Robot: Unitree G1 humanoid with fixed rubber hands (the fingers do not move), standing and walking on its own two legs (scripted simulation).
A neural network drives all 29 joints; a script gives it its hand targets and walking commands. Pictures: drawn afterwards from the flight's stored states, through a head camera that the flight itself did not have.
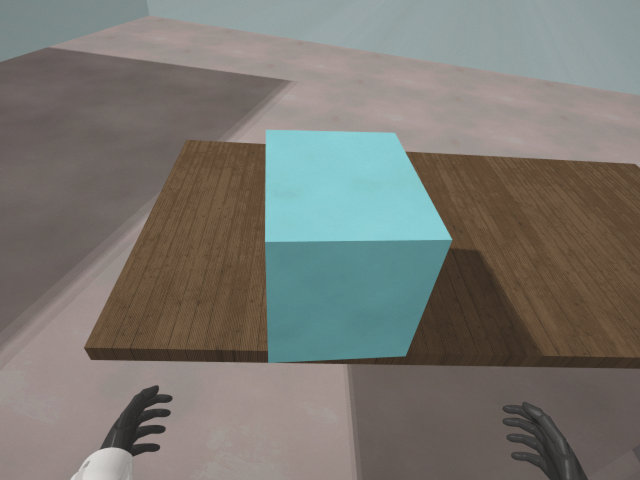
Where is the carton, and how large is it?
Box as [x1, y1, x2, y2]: [265, 130, 451, 362]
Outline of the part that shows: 266,130 265,259 268,362 405,355 450,244 451,238 395,134 383,132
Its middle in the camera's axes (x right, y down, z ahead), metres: +0.03 +0.00 +0.71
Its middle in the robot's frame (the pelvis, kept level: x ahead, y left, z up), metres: +0.55 -0.02 +0.01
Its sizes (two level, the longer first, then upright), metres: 0.313 0.247 0.281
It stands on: a table, 0.64 m high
